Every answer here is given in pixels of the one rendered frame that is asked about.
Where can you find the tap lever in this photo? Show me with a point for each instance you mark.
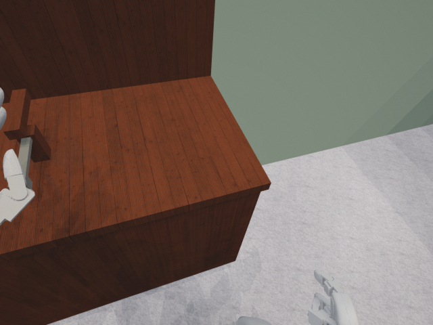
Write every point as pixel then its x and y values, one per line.
pixel 24 158

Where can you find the counter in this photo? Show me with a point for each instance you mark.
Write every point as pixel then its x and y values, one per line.
pixel 142 175

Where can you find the robot left hand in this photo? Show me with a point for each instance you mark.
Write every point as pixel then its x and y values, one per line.
pixel 14 200

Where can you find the robot right hand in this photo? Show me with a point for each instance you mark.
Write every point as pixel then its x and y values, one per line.
pixel 339 310

